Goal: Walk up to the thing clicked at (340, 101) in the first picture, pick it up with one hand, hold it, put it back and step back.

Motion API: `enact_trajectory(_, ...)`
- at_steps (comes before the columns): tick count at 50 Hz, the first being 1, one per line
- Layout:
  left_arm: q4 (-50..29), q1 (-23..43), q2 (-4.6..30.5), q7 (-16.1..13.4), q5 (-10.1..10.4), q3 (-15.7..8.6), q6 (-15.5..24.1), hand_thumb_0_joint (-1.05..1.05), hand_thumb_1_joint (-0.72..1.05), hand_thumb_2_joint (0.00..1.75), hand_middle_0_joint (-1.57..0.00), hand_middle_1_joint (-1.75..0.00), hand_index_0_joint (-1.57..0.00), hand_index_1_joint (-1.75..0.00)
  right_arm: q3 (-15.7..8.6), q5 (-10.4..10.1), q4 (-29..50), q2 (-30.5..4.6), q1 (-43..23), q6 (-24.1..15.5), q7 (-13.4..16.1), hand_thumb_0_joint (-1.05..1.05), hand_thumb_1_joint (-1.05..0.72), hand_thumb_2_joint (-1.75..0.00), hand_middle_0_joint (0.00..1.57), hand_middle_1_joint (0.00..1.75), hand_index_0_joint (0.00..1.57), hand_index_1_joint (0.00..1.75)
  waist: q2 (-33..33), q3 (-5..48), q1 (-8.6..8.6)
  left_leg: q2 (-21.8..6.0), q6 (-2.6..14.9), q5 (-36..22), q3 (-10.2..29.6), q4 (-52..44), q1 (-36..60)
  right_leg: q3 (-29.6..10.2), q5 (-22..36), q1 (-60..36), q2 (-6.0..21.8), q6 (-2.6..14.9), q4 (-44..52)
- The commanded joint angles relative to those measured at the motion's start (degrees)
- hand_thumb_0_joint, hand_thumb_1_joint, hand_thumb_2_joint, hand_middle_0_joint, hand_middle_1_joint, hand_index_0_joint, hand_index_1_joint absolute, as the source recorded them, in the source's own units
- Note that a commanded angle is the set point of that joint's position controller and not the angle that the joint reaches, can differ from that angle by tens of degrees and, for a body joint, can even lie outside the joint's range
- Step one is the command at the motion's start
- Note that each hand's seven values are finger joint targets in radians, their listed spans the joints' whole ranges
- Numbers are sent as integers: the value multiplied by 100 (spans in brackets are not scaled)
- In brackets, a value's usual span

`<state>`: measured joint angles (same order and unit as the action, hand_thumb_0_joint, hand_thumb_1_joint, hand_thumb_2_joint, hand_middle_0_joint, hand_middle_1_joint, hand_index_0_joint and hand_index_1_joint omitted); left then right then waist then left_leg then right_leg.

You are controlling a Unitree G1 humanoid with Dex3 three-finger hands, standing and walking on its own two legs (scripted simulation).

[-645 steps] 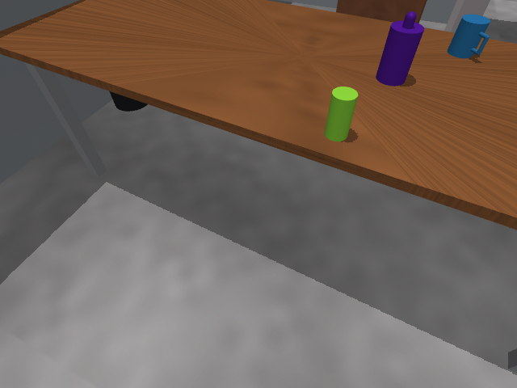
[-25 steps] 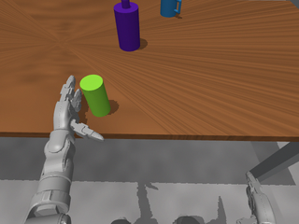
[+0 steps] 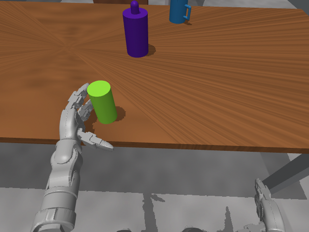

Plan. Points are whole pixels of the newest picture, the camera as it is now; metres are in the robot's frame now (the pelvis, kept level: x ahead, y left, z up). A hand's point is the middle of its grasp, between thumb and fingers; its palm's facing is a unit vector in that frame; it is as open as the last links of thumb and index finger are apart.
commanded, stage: close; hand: left
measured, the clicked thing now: (103, 103) +0.43 +0.15 +0.08
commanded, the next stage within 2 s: settle in 0.42 s
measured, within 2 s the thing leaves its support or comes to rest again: leaves its support in 0.74 s
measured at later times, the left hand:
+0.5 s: hand (102, 116) +0.39 +0.15 +0.07, palm faces +0.04 -1.00 +0.04, open 9.1 cm
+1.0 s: hand (95, 102) +0.41 +0.16 +0.12, palm faces +0.02 -1.00 -0.01, open 9.5 cm
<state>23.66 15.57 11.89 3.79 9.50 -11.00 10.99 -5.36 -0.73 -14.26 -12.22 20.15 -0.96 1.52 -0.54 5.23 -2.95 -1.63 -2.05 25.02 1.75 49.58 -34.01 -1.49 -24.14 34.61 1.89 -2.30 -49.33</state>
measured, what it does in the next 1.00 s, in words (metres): stands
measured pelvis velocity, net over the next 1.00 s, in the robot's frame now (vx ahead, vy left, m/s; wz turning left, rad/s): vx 0.00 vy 0.00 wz -0.01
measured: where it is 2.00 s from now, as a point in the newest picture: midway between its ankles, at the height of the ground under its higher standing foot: outside the picture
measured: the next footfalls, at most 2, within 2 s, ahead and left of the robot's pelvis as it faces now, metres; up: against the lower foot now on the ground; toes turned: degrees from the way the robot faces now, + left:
none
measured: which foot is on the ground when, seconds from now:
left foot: down 0.00-1.00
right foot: down 0.00-1.00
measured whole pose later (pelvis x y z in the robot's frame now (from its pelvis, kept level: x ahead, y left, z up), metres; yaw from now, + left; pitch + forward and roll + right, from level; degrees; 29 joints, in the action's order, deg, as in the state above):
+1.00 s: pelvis +0.00 +0.00 +0.00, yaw -1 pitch +9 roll +0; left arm 31.9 25.7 15.6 6.6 10.2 -12.6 7.1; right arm -4.3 -2.0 -16.3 -12.9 20.6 -0.6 2.3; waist 0.7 6.1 -3.1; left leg -1.9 -1.9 24.2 0.9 47.8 -32.6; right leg -2.2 -23.1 33.6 1.6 -2.3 -47.6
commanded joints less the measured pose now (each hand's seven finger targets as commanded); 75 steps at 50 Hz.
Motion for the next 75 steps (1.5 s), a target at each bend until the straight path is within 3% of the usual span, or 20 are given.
enact_trajectory(1,-1006,2336,1097,153,37,-358,333,0,-49,18,-64,-40,-63,-40,-699,8,898,-1064,-5,-275,122,0,49,-6,5,5,5,5,128,1806,-232,112,222,-1758,-278,-528,1022,204,2039,-736,-148,150,613)
enact_trajectory(3,-733,2379,915,223,70,-295,307,0,-46,22,-69,-45,-68,-45,-411,13,936,-825,-13,-299,64,0,50,-6,5,5,5,5,110,1728,-162,88,204,-1867,-234,-532,905,246,2047,-716,-153,171,552)
enact_trajectory(9,4,2622,551,257,147,-115,377,0,-35,42,-89,-67,-89,-67,-333,18,947,-757,-257,-350,31,0,49,-6,5,5,5,5,-64,1500,-115,69,196,-1664,-196,-568,645,295,1737,-514,-196,218,488)
enact_trajectory(12,-411,2834,800,215,72,-193,534,0,-27,50,-98,-75,-97,-76,-402,36,1068,-833,-360,-360,16,0,50,-6,5,5,5,5,287,2055,78,66,135,-1733,-176,-595,836,301,1661,-611,-194,265,413)
enact_trajectory(14,324,2264,589,141,34,-169,476,0,-20,54,-103,-80,-102,-81,-532,47,1072,-936,-145,-323,26,0,50,-6,5,5,5,5,-125,1622,-67,71,163,-1449,-194,-610,621,325,1496,-534,-224,236,487)
enact_trajectory(17,-26,2665,964,77,5,-477,679,0,-15,60,-106,-85,-106,-85,-501,58,991,-876,-188,-308,-14,0,50,-5,5,5,5,5,2,1732,-45,93,188,-1269,-234,-543,458,259,1428,-487,-210,225,483)
enact_trajectory(18,648,2161,963,62,-19,-592,616,0,-12,61,-110,-88,-109,-88,-669,64,1115,-1098,-75,-286,6,0,50,-5,5,5,5,5,-353,1656,-126,88,226,-1250,-233,-509,374,253,1445,-505,-212,207,494)
enact_trajectory(21,-371,2630,1250,95,-9,-719,822,0,-4,68,-116,-95,-117,-95,-341,58,1165,-737,151,-233,-39,0,50,-5,5,5,5,5,-10,2214,44,123,209,-1660,-288,-450,597,207,1868,-852,-173,200,429)
enact_trajectory(23,298,2196,1167,136,-10,-738,775,0,2,75,-122,-102,-122,-102,-490,53,1103,-881,187,-183,-13,0,50,-5,5,5,5,5,-250,1787,-85,123,240,-1593,-311,-392,381,181,1892,-685,-177,164,459)
enact_trajectory(24,216,2250,1207,147,11,-743,788,0,4,80,-125,-106,-125,-106,-459,44,921,-874,74,-183,-29,0,51,-5,5,5,5,5,-41,1613,13,125,211,-1443,-289,-465,276,197,1673,-599,-186,202,434)
enact_trajectory(32,-749,3133,1573,221,-39,-598,763,0,30,116,-125,-127,-124,-129,-597,13,1190,-1029,-138,-161,76,0,53,-6,5,5,5,5,311,2303,-13,138,209,-1424,-325,-502,815,145,1655,-770,-197,223,527)
enact_trajectory(33,-233,2726,1337,226,-22,-487,671,0,29,115,-127,-128,-126,-130,-449,5,1249,-904,-96,-165,85,0,53,-6,5,5,5,5,36,2086,-95,135,236,-1501,-318,-475,718,168,1762,-839,-200,197,527)
enact_trajectory(35,-911,3214,1406,239,104,-523,661,0,26,119,-128,-131,-127,-134,-270,-25,1299,-707,-92,-160,84,0,52,-6,5,5,5,5,144,2465,-28,148,241,-1716,-338,-460,843,151,2059,-1117,-190,169,529)
enact_trajectory(44,-504,3168,1309,244,153,-393,160,0,20,126,-132,-139,-131,-142,-407,-99,837,-908,-64,-218,190,0,54,-6,5,5,5,5,18,1750,-139,144,242,-1660,-352,-658,1008,171,1974,-858,-200,158,760)
enact_trajectory(49,-587,3258,1338,291,183,-448,-128,0,13,126,-134,-142,-134,-144,-207,-125,723,-744,-116,-274,141,0,54,-6,5,5,5,5,47,1869,7,114,231,-2178,-327,-696,1169,242,2330,-1087,-199,170,753)
enact_trajectory(54,-699,3631,1555,282,140,-547,-241,0,16,128,-135,-143,-136,-145,-326,-125,659,-896,-252,-317,140,0,54,-5,5,5,5,5,194,2006,9,72,182,-2491,-259,-764,1357,280,2425,-1151,-198,200,728)
enact_trajectory(56,-1006,3863,1634,253,164,-600,-214,0,14,128,-135,-144,-136,-146,-179,-129,510,-704,-211,-306,121,0,54,-5,5,5,5,5,339,2117,114,94,176,-2436,-271,-792,1403,278,2385,-1252,-180,203,769)
enact_trajectory(61,-700,3705,1430,252,179,-506,-321,0,9,129,-132,-143,-133,-145,-121,-125,437,-651,-150,-375,139,0,54,-5,5,5,5,5,158,1894,5,79,184,-2220,-272,-888,1383,288,2218,-1202,-185,183,876)
enact_trajectory(65,-583,3761,1552,256,132,-523,-462,0,10,131,-134,-145,-135,-147,-267,-120,406,-838,-377,-422,167,0,54,-5,5,5,5,5,61,1645,0,120,224,-1683,-334,-1001,1283,260,1835,-1133,-181,169,1063)
enact_trajectory(75,-739,4262,1642,233,183,-549,-551,0,10,131,-131,-144,-133,-146,-167,-127,217,-788,-548,-586,239,0,55,-5,5,5,5,5,164,1782,15,91,209,-1673,-283,-1113,1500,296,1752,-1181,-200,186,1115)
